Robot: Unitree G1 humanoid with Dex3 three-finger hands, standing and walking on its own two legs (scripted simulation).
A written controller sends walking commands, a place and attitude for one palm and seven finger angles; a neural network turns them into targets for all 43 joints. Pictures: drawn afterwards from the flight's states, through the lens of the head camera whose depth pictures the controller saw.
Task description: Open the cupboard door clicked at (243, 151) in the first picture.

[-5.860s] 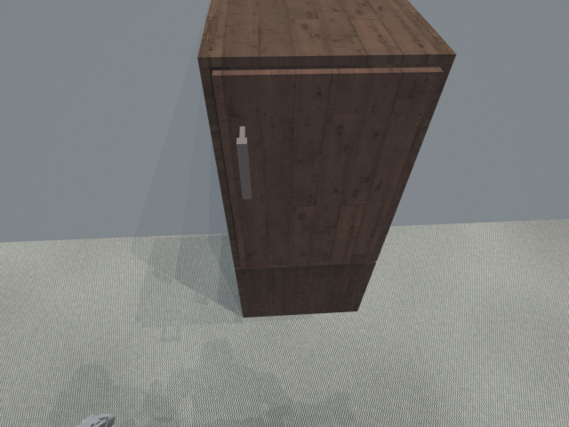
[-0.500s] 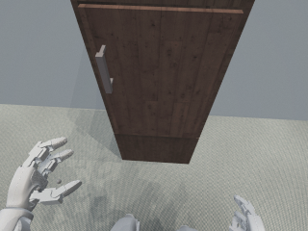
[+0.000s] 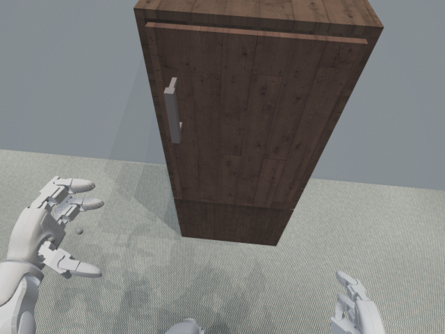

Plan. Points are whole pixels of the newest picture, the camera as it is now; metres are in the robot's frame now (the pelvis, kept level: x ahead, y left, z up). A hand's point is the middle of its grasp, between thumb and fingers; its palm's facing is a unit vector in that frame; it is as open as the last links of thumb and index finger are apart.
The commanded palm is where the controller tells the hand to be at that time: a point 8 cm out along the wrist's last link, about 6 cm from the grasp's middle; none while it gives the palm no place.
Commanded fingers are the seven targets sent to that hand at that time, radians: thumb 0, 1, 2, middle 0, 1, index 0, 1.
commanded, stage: raise the hand with hooked fingers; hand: left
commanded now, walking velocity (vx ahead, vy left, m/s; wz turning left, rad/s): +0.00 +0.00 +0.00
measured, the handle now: (175, 111) +0.55 +0.15 +0.07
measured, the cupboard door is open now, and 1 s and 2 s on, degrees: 0 0 0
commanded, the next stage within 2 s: move the hooked fingers beside the handle in 0.78 s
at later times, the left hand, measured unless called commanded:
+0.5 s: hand (65, 201) +0.30 +0.28 +0.09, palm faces -0.03 -1.00 -0.03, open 14.0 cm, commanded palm +0.27 +0.33 +0.09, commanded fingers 0.00 -0.50 0.30 -0.30 -1.20 -0.30 -1.20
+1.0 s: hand (69, 201) +0.30 +0.27 +0.09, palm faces +0.00 -1.00 -0.02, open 13.9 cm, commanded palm +0.28 +0.32 +0.09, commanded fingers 0.00 -0.50 0.30 -0.30 -1.20 -0.30 -1.20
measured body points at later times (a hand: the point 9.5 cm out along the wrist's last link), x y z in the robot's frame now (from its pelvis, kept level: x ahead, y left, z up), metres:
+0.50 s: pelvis +0.00 +0.01 +0.01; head +0.04 +0.02 +0.46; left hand +0.29 +0.33 +0.09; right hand +0.14 -0.25 -0.06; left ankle +0.04 +0.08 -0.69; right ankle -0.01 -0.11 -0.69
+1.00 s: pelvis +0.00 +0.00 +0.01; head +0.03 +0.01 +0.46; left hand +0.29 +0.33 +0.09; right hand +0.15 -0.25 -0.07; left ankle +0.04 +0.08 -0.69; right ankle -0.01 -0.11 -0.69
